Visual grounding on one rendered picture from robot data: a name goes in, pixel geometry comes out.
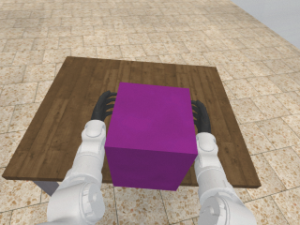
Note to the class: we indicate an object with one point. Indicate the left robot hand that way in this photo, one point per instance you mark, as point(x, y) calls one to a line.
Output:
point(99, 112)

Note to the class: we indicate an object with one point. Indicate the carton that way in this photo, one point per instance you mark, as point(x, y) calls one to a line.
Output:
point(151, 141)

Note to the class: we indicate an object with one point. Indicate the right robot hand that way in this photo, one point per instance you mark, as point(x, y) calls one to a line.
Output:
point(203, 122)

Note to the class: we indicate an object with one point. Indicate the robot right upper arm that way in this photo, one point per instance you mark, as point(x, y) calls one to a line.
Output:
point(217, 210)

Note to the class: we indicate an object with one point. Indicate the left robot forearm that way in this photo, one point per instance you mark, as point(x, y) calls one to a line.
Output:
point(88, 162)

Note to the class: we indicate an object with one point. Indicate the robot left upper arm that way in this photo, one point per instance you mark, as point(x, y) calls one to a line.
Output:
point(80, 204)

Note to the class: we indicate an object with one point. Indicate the table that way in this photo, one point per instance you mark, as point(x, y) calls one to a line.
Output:
point(49, 146)

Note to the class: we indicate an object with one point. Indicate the right robot forearm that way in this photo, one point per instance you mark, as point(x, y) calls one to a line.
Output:
point(210, 175)

